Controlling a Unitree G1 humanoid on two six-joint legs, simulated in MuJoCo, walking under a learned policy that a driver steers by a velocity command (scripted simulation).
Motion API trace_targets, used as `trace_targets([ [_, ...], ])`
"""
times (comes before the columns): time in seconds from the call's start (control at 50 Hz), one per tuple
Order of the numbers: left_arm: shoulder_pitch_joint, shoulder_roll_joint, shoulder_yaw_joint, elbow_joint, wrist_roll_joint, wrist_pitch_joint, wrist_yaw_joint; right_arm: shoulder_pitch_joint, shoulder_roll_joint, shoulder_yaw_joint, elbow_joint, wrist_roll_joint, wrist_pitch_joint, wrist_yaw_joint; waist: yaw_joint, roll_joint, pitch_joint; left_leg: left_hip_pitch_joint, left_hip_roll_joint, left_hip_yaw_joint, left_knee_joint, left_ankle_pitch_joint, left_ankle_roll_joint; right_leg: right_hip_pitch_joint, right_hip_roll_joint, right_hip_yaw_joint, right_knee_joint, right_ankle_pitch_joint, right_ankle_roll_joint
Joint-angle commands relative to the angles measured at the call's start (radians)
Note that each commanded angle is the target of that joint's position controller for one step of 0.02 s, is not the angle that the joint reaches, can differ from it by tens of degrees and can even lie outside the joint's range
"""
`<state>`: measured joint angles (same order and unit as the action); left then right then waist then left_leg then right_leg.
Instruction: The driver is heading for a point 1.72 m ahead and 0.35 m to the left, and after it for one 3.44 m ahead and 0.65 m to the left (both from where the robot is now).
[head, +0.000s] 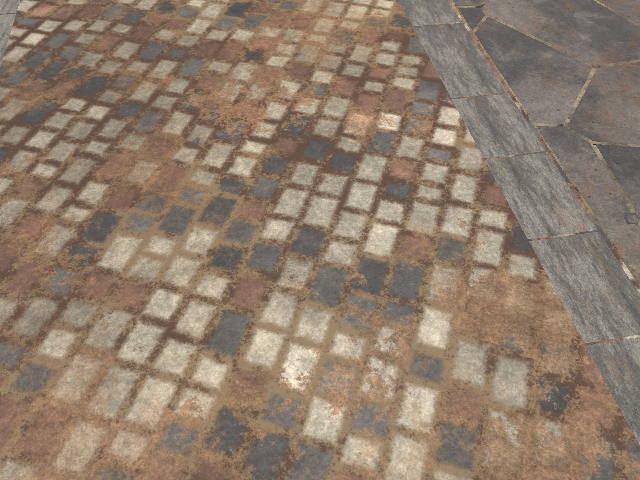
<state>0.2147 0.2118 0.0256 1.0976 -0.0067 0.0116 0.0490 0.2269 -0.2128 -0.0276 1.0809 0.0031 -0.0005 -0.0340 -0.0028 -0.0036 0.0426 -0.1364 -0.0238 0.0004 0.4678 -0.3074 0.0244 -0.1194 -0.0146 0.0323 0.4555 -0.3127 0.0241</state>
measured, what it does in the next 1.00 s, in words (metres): lifts its left foot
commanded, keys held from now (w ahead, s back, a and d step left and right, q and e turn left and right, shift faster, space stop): no key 0.50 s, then w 0.50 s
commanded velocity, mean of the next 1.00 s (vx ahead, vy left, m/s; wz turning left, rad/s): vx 0.15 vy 0.00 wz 0.00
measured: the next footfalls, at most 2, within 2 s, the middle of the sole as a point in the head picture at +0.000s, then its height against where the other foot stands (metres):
left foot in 1.26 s outside the picture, level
right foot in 1.80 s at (406, 387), level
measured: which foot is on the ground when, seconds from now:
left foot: down 0.00-0.78, up 0.80-1.00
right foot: down 0.00-1.00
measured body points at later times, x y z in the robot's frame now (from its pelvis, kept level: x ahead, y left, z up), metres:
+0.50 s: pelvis -0.03 +0.00 +0.00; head -0.02 +0.00 +0.45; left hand -0.05 +0.23 -0.16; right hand -0.03 -0.24 -0.16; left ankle -0.03 +0.10 -0.74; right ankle -0.04 -0.14 -0.74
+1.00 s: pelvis +0.07 -0.06 +0.01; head +0.08 -0.07 +0.46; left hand -0.02 +0.17 -0.13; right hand +0.19 -0.31 -0.13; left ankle +0.14 +0.10 -0.66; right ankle -0.01 -0.14 -0.74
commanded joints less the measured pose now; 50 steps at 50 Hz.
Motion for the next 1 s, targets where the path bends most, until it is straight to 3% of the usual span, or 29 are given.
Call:
trace_targets([
  [0.02, 0.048, 0.094, 0.017, -0.007, 0.002, -0.008, 0.003, 0.052, -0.095, -0.016, -0.015, -0.001, -0.003, -0.006, 0.0, 0.002, 0.005, -0.004, 0.041, -0.03, -0.059, 0.322, 0.009, -0.033, -0.009, 0.0, -0.048, 0.288, -0.017],
  [0.5, 0.134, 0.042, 0.011, 0.033, 0.003, -0.018, 0.007, 0.108, -0.051, -0.007, -0.002, -0.001, -0.01, -0.009, 0.005, 0.006, 0.045, -0.084, 0.041, -0.041, -0.095, 0.11, 0.013, -0.099, -0.002, -0.005, -0.064, 0.127, -0.016],
  [0.54, 0.16, 0.029, 0.009, 0.044, -0.001, -0.017, 0.01, 0.132, -0.06, -0.012, 0.007, 0.004, -0.006, -0.014, 0.002, 0.027, 0.029, -0.09, 0.03, -0.044, -0.114, -0.164, 0.029, -0.111, 0.036, -0.047, -0.024, -0.073, -0.026],
  [0.58, 0.137, 0.037, 0.013, 0.021, -0.006, -0.025, 0.012, 0.152, -0.105, -0.029, -0.002, 0.017, -0.009, -0.017, -0.013, 0.075, 0.086, -0.142, 0.092, -0.142, -0.166, -0.479, 0.088, -0.219, 0.058, -0.072, 0.076, -0.277, -0.052],
  [0.6, 0.114, 0.017, 0.009, 0.002, -0.007, -0.038, 0.008, 0.185, -0.129, -0.037, -0.001, 0.023, -0.018, -0.015, -0.029, 0.126, 0.106, -0.128, 0.172, -0.257, -0.223, -0.565, 0.133, -0.286, 0.056, -0.084, 0.161, -0.253, -0.057],
  [0.62, 0.103, -0.005, 0.004, -0.011, -0.009, -0.055, -0.001, 0.208, -0.159, -0.049, -0.001, 0.025, -0.029, -0.012, -0.036, 0.187, 0.106, -0.114, 0.272, -0.395, -0.289, -0.595, 0.187, -0.319, 0.041, -0.092, 0.284, -0.173, -0.059],
  [0.64, 0.083, 0.007, 0.008, -0.023, -0.013, -0.069, -0.01, 0.207, -0.167, -0.055, -0.008, 0.022, -0.038, -0.011, -0.038, 0.183, 0.123, -0.14, 0.339, -0.491, -0.333, -0.563, 0.231, -0.345, 0.003, -0.055, 0.378, -0.153, -0.072],
  [0.66, 0.069, 0.02, 0.014, -0.035, -0.02, -0.08, -0.018, 0.188, -0.159, -0.055, -0.021, 0.013, -0.048, -0.009, -0.029, 0.161, 0.13, -0.136, 0.364, -0.519, -0.347, -0.51, 0.243, -0.384, -0.023, -0.027, 0.451, -0.201, -0.086],
  [0.68, 0.07, 0.024, 0.017, -0.044, -0.026, -0.088, -0.024, 0.159, -0.154, -0.054, -0.038, 0.014, -0.056, -0.006, -0.013, 0.148, 0.125, -0.124, 0.365, -0.501, -0.345, -0.46, 0.233, -0.404, -0.048, -0.008, 0.455, -0.24, -0.1],
  [0.7, 0.082, 0.022, 0.017, -0.049, -0.03, -0.096, -0.028, 0.119, -0.153, -0.053, -0.056, 0.026, -0.06, -0.004, 0.009, 0.145, 0.117, -0.128, 0.345, -0.446, -0.332, -0.404, 0.204, -0.371, -0.065, 0.0, 0.363, -0.236, -0.114],
  [0.72, 0.107, 0.021, 0.02, -0.04, -0.03, -0.104, -0.03, 0.071, -0.15, -0.052, -0.073, 0.039, -0.06, -0.003, 0.037, 0.13, 0.105, -0.17, 0.287, -0.344, -0.308, -0.325, 0.164, -0.259, -0.051, -0.031, 0.213, -0.186, -0.12],
  [0.76, 0.241, 0.014, 0.034, 0.032, -0.018, -0.107, -0.032, 0.05, -0.155, -0.054, -0.084, 0.046, -0.046, 0.001, 0.088, 0.08, 0.061, -0.29, 0.161, -0.167, -0.171, -0.236, 0.121, 0.035, 0.053, -0.143, 0.01, 0.037, -0.089],
  [0.78, 0.325, 0.025, 0.042, 0.06, -0.013, -0.102, -0.034, 0.042, -0.132, -0.047, -0.093, 0.043, -0.047, 0.003, 0.112, 0.022, 0.04, -0.359, 0.118, -0.115, -0.045, -0.19, 0.1, 0.138, 0.031, -0.09, -0.016, 0.044, -0.083],
  [0.8, 0.453, 0.088, 0.058, 0.072, -0.012, -0.101, -0.028, 0.021, -0.056, -0.025, -0.11, 0.027, -0.057, 0.014, 0.151, -0.192, -0.015, -0.473, 0.036, 0.009, 0.303, -0.122, 0.043, 0.25, -0.173, 0.21, -0.16, -0.094, -0.135],
  [0.82, 0.524, 0.201, 0.074, 0.066, -0.006, -0.114, -0.041, 0.014, -0.019, -0.02, -0.148, 0.032, -0.077, 0.015, 0.147, -0.34, -0.006, -0.68, -0.036, 0.011, 0.549, -0.254, 0.036, 0.283, -0.374, 0.625, -0.312, -0.261, -0.285],
  [0.84, 0.437, 0.158, 0.058, 0.052, 0.006, -0.131, -0.044, -0.014, -0.047, -0.023, -0.162, 0.05, -0.091, 0.017, 0.101, -0.212, 0.073, -0.766, 0.041, -0.07, 0.716, -0.224, 0.056, 0.195, -0.423, 0.709, -0.337, -0.402, -0.327],
  [0.86, 0.336, 0.106, 0.042, 0.015, 0.0, -0.142, -0.047, -0.027, -0.072, -0.024, -0.168, 0.054, -0.103, 0.024, 0.066, -0.118, 0.122, -0.813, 0.092, -0.091, 0.76, -0.1, 0.072, 0.166, -0.379, 0.597, -0.33, -0.378, -0.288],
  [0.88, 0.268, 0.097, 0.034, -0.009, -0.003, -0.144, -0.055, -0.013, -0.083, -0.03, -0.153, 0.042, -0.111, 0.028, 0.041, -0.082, 0.112, -0.791, 0.118, -0.076, 0.738, -0.004, 0.073, 0.15, -0.32, 0.469, -0.332, -0.251, -0.246],
  [0.92, 0.242, 0.06, 0.019, -0.028, 0.0, -0.134, -0.06, -0.03, -0.117, -0.046, -0.147, 0.021, -0.115, 0.033, 0.029, -0.071, 0.092, -0.711, 0.147, -0.052, 0.626, 0.11, 0.054, 0.129, -0.24, 0.274, -0.34, 0.029, -0.187],
  [0.94, 0.277, 0.05, 0.015, -0.021, 0.005, -0.127, -0.056, -0.039, -0.102, -0.046, -0.145, 0.019, -0.111, 0.038, 0.037, -0.085, 0.077, -0.682, 0.143, -0.026, 0.595, 0.146, 0.041, 0.131, -0.211, 0.206, -0.338, 0.143, -0.179],
  [1.0, 0.33, 0.08, 0.015, -0.021, 0.012, -0.115, -0.037, -0.149, -0.057, -0.033, -0.187, 0.019, -0.099, 0.046, 0.056, -0.077, 0.082, -0.677, 0.128, 0.015, 0.447, 0.226, 0.007, 0.124, -0.185, 0.111, -0.339, 0.339, -0.19],
])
